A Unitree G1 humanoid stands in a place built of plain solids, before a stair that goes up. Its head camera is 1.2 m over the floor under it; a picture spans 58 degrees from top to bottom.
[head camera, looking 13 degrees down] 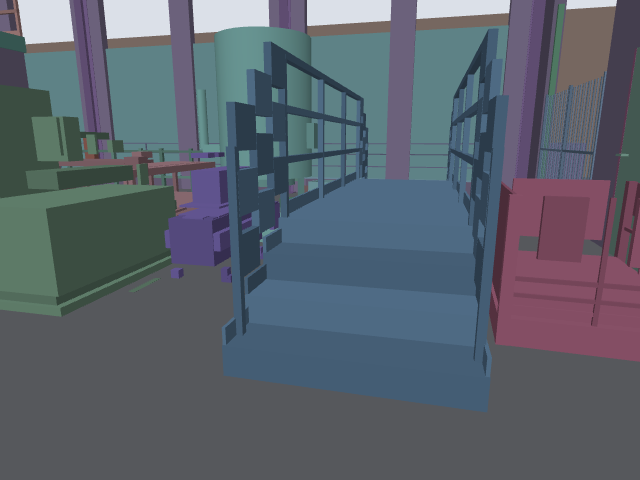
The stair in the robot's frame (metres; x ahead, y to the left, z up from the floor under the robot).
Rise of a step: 0.17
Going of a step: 0.30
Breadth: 1.30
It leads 14 degrees to the right of straight ahead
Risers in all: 4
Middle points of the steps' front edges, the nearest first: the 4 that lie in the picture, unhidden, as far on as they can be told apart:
1.89 -0.13 0.17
2.18 -0.20 0.34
2.47 -0.27 0.51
2.76 -0.34 0.68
